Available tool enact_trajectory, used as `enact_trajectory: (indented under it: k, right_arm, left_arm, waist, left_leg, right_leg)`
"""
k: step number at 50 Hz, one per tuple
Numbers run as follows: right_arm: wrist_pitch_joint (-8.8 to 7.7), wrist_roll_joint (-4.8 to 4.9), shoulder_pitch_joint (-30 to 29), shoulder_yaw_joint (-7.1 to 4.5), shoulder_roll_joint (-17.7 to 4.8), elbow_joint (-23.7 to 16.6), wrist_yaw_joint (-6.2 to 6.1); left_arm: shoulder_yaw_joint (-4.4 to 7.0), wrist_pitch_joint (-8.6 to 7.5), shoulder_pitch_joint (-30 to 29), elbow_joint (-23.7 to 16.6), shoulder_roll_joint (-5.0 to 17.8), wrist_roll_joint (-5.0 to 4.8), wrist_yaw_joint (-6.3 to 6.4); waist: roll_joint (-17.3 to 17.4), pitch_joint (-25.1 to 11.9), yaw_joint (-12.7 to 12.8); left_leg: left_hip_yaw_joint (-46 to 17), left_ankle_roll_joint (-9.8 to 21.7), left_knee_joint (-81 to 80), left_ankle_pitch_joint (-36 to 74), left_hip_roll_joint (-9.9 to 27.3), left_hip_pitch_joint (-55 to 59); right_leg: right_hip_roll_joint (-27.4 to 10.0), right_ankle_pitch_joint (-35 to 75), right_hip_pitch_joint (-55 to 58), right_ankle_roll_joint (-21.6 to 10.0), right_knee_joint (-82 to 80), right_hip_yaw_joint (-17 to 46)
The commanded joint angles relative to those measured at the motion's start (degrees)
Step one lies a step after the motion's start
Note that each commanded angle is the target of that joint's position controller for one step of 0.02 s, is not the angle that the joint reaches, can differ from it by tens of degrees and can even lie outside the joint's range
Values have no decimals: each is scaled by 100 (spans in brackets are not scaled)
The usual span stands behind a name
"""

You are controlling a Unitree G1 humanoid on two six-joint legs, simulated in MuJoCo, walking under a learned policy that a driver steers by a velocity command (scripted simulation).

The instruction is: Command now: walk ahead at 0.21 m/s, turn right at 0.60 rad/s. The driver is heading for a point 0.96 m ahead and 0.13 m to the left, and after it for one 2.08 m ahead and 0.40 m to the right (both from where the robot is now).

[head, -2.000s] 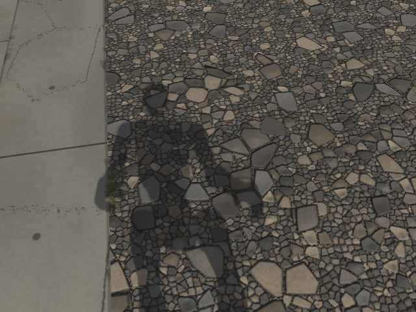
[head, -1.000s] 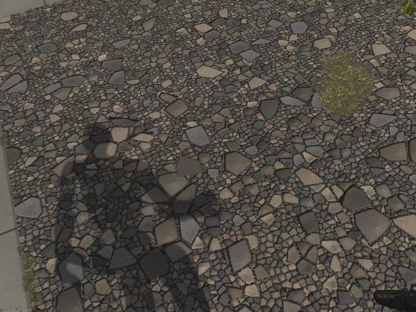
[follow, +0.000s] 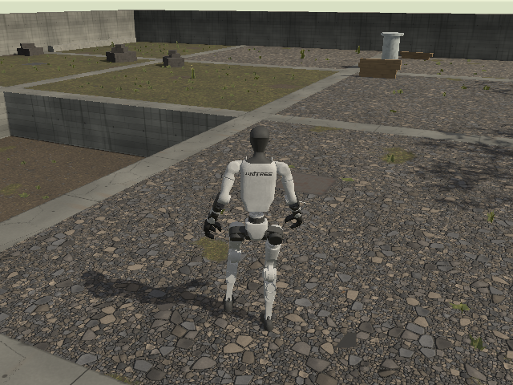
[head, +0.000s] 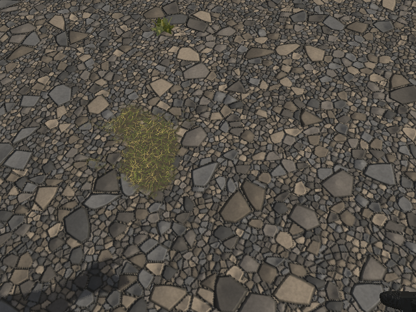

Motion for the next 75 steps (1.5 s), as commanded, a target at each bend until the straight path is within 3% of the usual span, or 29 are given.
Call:
enact_trajectory:
  k: [1,5,8,9,10,11,13,16,19,25,27,29,37,39,44,47,48,49,50,52,55,61,67,70,71,72,73,74,75]
  right_arm:
    - [23,19,69,-32,-248,-252,22]
    - [28,61,-156,-125,-478,-350,77]
    - [-66,-6,349,-224,-595,-246,61]
    - [-94,-118,565,-264,-865,-279,16]
    - [-25,-272,589,-255,-1004,-333,-8]
    - [65,-73,711,-269,-843,-249,23]
    - [162,15,357,-118,-350,-377,32]
    - [278,-26,33,-67,-333,-313,6]
    - [310,-12,64,-77,-324,-199,-9]
    - [387,134,305,-48,-383,13,-1]
    - [283,-12,643,26,-198,33,79]
    - [261,-71,294,52,-91,72,84]
    - [286,15,502,30,-139,427,5]
    - [307,52,558,29,-115,542,-16]
    - [25,233,247,-16,-102,399,45]
    - [-157,256,1146,-83,-173,795,162]
    - [-176,219,1586,-177,-465,968,167]
    - [-191,211,2140,-322,-962,1112,180]
    - [-199,148,2518,-321,-1023,1127,201]
    - [-209,132,1995,-197,-619,963,145]
    - [-122,103,1783,-57,-275,915,115]
    - [17,138,1989,-94,-604,987,-37]
    - [68,263,2184,-187,-745,1108,-85]
    - [114,180,2014,-191,-717,1015,-78]
    - [114,30,2036,-58,-327,821,-74]
    - [27,186,2966,142,459,729,-52]
    - [-12,361,2594,-42,-305,810,-50]
    - [-15,438,1984,-158,-606,630,-60]
    - [-6,379,1754,-158,-527,601,-92]
  left_arm:
    - [309,30,-240,-356,1022,-57,152]
    - [299,134,-108,-245,964,-61,190]
    - [230,147,-430,-334,739,-53,201]
    - [127,120,-252,-413,409,41,196]
    - [50,107,763,-287,164,63,189]
    - [127,129,1207,-162,674,7,169]
    - [271,340,302,-81,1084,-58,250]
    - [179,492,5,-147,689,-25,264]
    - [34,404,-40,-88,316,33,231]
    - [39,353,-42,128,395,79,111]
    - [136,356,-315,12,973,173,144]
    - [-30,276,-503,79,315,219,76]
    - [-59,85,-246,290,335,134,115]
    - [-29,117,-45,384,397,97,130]
    - [92,-8,200,445,755,-43,126]
    - [38,-72,-273,368,527,-67,87]
    - [-22,-101,-552,205,299,-49,83]
    - [-70,-193,-658,6,68,-10,99]
    - [-11,-293,-664,-93,313,-54,131]
    - [41,-406,-454,52,425,-177,60]
    - [65,-417,-674,68,309,-60,-51]
    - [-123,-418,-1577,-258,-123,-52,-193]
    - [-11,-509,-1918,-465,314,-94,-268]
    - [262,-507,-321,-44,809,-65,-147]
    - [369,-464,723,106,1208,27,-63]
    - [393,-435,845,204,1544,112,-123]
    - [244,-449,629,157,862,68,-134]
    - [155,-470,184,164,600,6,-119]
    - [111,-489,-172,186,466,16,-125]
  waist:
    - [-658,-982,-167]
    - [-799,-1007,-120]
    - [-878,-1028,-463]
    - [-292,-1540,-406]
    - [1105,-1938,42]
    - [1298,-2260,90]
    - [322,-1447,-195]
    - [511,-852,-98]
    - [763,-1018,-176]
    - [609,-965,-144]
    - [-505,-838,-497]
    - [-844,-629,-405]
    - [-390,-438,-340]
    - [-452,-485,-271]
    - [-1157,378,-95]
    - [-978,1,-616]
    - [-446,-125,-781]
    - [890,-335,-876]
    - [1383,-529,-1034]
    - [443,-256,-677]
    - [302,-149,-571]
    - [270,-31,-742]
    - [368,115,-512]
    - [377,-1008,390]
    - [-278,-1973,732]
    - [-2050,-2867,176]
    - [-1481,-2286,349]
    - [-1133,-1361,283]
    - [-717,-981,104]
  left_leg:
    - [273,-91,-1055,1074,-473,1113]
    - [-44,47,-1879,965,-610,1291]
    - [14,376,-2778,1643,-430,1991]
    - [-652,715,-2680,3362,432,3033]
    - [-2264,1777,-2551,5408,1764,4393]
    - [-3457,2274,-2832,3885,2244,4413]
    - [-2251,1848,-2993,1973,1464,3636]
    - [-1186,1570,-3456,885,783,2442]
    - [-740,1610,-3432,1199,612,2498]
    - [-751,1342,-3259,-122,589,2098]
    - [-118,666,-2900,-961,-6,1615]
    - [334,312,-2564,-340,-294,2497]
    - [219,449,-2545,400,-187,2528]
    - [482,438,-2287,-608,-424,2418]
    - [564,732,-1108,-1237,-420,1026]
    - [510,974,-2210,-614,-408,2551]
    - [-124,1107,-2584,-814,-79,3140]
    - [-1852,1625,-3320,-1163,763,4124]
    - [-3566,2217,-3962,-1044,1676,4752]
    - [-2813,2021,-3832,-807,1564,4701]
    - [-1437,1606,-4090,356,1003,4271]
    - [-237,1518,-4400,1362,604,3550]
    - [-594,1381,-4122,1632,1021,3710]
    - [-263,1025,-2112,3217,553,3286]
    - [-71,821,-297,1578,143,2133]
    - [-42,561,1601,-2085,-721,376]
    - [-480,575,2255,-1977,-419,-174]
    - [-319,621,2318,-1421,-170,-453]
    - [-228,605,2157,-937,85,-240]
  right_leg:
    - [-969,3140,-177,-695,-158,647]
    - [-1149,2261,259,-513,343,1406]
    - [-888,1622,377,-211,1171,1651]
    - [-455,586,20,58,2199,1249]
    - [358,-3129,-1279,470,3640,782]
    - [80,-3216,-1730,694,4487,744]
    - [-223,-2437,-1950,933,4977,550]
    - [-408,-1865,-1329,989,4142,227]
    - [-521,-1784,-666,969,2715,-136]
    - [-532,-109,619,540,197,-322]
    - [-1326,148,703,55,193,593]
    - [-1154,-1505,-424,27,-195,536]
    - [-897,-243,-232,284,171,268]
    - [-851,-1446,-203,143,14,310]
    - [-2007,-3047,-72,-773,-917,2058]
    - [-1601,-1700,-408,-442,-323,1303]
    - [-1116,-1194,-856,-118,454,628]
    - [-305,-1021,-1821,340,2184,-321]
    - [-189,-2194,-2785,499,3624,-82]
    - [-713,-1680,-3411,288,4488,156]
    - [-1125,-571,-3218,249,3933,-152]
    - [-932,730,-2419,595,1745,-661]
    - [-733,1026,-1653,420,742,-376]
    - [-568,696,817,47,636,-523]
    - [-1719,188,2545,-288,826,668]
    - [-3050,-1385,3876,-1122,-122,3453]
    - [-2881,-2329,3261,-956,-743,3729]
    - [-2708,-2051,2473,-704,-790,2708]
    - [-2478,-1170,1740,-595,-873,1961]
Velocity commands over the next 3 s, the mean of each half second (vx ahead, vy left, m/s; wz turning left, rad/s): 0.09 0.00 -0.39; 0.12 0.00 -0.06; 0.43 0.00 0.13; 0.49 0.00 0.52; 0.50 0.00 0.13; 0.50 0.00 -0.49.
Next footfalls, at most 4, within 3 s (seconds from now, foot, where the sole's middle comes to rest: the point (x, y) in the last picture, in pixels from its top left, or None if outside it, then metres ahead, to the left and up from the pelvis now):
0.18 left None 0.26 0.12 -0.78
0.52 right None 0.15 -0.11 -0.78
1.42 right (298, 270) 0.55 -0.19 -0.78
1.94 left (216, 194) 0.82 0.08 -0.78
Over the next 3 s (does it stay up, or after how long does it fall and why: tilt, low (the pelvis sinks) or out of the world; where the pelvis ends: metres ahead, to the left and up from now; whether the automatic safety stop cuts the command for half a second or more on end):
stays up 1.30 0.07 -0.02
